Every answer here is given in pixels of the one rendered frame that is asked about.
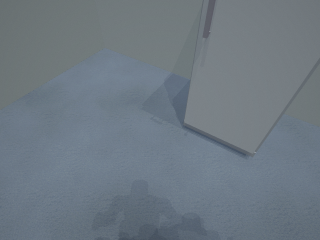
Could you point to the handle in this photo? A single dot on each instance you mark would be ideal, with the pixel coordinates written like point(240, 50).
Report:
point(208, 20)

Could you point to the fridge door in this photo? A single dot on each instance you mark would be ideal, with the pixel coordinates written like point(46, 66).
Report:
point(255, 58)

